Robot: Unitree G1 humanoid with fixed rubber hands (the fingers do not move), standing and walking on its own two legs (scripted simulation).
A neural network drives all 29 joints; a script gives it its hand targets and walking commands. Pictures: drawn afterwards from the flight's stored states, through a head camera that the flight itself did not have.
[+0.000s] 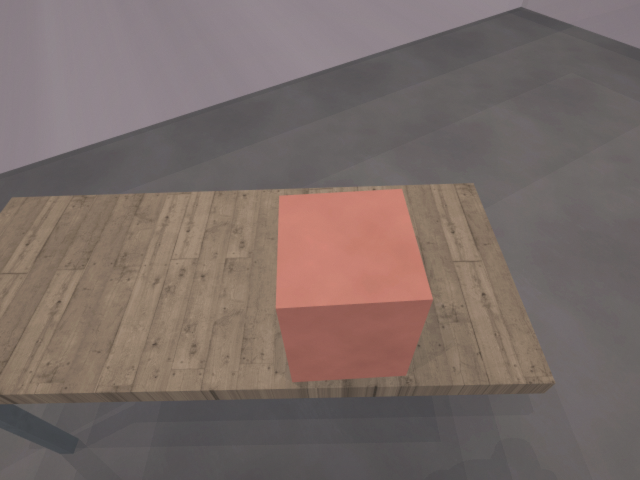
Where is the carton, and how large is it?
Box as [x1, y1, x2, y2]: [276, 189, 432, 381]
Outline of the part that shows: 401,189 279,196 276,311 292,381 405,375 429,309 432,297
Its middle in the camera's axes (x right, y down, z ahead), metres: +0.05 +0.09 +0.65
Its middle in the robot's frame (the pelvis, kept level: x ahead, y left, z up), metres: +0.43 -0.02 -0.08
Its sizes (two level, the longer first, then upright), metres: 0.210 0.200 0.250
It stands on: a table, 0.57 m high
